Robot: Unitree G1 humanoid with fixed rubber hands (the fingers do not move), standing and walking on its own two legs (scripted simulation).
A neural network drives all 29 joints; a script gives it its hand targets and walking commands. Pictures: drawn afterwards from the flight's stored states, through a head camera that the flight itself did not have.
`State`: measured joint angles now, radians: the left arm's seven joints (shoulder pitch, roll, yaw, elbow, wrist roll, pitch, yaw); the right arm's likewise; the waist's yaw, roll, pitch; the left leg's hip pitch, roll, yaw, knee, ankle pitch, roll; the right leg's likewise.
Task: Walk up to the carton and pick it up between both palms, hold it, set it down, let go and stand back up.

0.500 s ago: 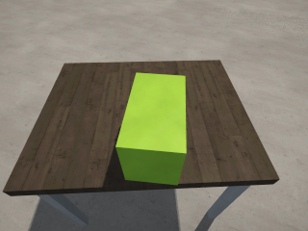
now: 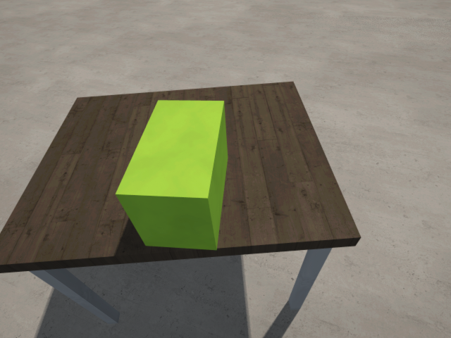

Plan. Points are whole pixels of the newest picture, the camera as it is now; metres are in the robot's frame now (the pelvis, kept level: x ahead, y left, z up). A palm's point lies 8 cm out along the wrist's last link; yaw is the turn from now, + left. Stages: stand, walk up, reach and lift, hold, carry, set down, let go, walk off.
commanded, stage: walk up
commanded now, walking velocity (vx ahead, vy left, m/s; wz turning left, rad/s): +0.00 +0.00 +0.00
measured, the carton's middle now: (185, 171) +0.48 +0.10 +0.00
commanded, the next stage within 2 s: none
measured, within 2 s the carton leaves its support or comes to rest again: neither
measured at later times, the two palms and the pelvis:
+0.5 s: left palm out of the picture -0.05 +0.18 -0.14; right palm out of the picture -0.04 -0.22 -0.14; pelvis -0.01 -0.02 +0.01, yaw +1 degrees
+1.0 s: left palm out of the picture -0.08 +0.20 -0.13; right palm out of the picture -0.06 -0.24 -0.14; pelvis -0.02 -0.01 +0.01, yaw +1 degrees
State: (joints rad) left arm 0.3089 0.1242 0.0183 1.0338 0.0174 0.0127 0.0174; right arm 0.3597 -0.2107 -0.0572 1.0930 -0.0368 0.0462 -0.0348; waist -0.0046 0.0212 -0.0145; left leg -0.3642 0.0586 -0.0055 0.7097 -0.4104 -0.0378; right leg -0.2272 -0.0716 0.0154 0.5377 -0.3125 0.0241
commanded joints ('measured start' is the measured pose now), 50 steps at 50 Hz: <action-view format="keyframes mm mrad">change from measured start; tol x8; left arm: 1 -116 171 11 -66 -7 -42 7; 7 94 102 -16 31 -11 -51 26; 44 152 41 -35 192 -16 -37 23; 46 299 300 54 143 8 -19 77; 50 119 183 46 84 8 -6 77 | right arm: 1 173 2 -8 27 14 -5 20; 6 53 15 12 -3 22 -33 2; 44 86 52 68 100 31 -68 -8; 45 12 -160 -16 70 13 -31 -8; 50 -30 18 -7 -20 -3 7 26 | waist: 1 -98 -250 143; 9 -17 -149 22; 14 21 152 95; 27 4 -68 138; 44 11 -17 127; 45 85 137 158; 46 111 -21 140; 50 35 -128 123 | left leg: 1 -68 -83 2 168 30 43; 7 60 -69 28 -202 66 38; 9 197 -32 4 -388 295 35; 12 347 77 -94 -359 560 66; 14 208 54 -77 -394 458 92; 21 182 33 -75 -442 255 89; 44 180 22 -62 -408 265 92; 46 -207 -74 88 133 -102 14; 48 -167 -27 -23 371 -67 4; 50 -137 -30 -45 405 44 -4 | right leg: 1 -35 -86 67 -323 125 -42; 7 157 -140 144 -209 371 -154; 9 112 -135 141 -176 427 -146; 13 39 -11 36 -208 210 -80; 44 39 -26 49 -225 167 -62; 46 189 -460 461 -254 298 -218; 47 100 -525 496 -285 309 -269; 50 -56 -301 230 -310 94 -173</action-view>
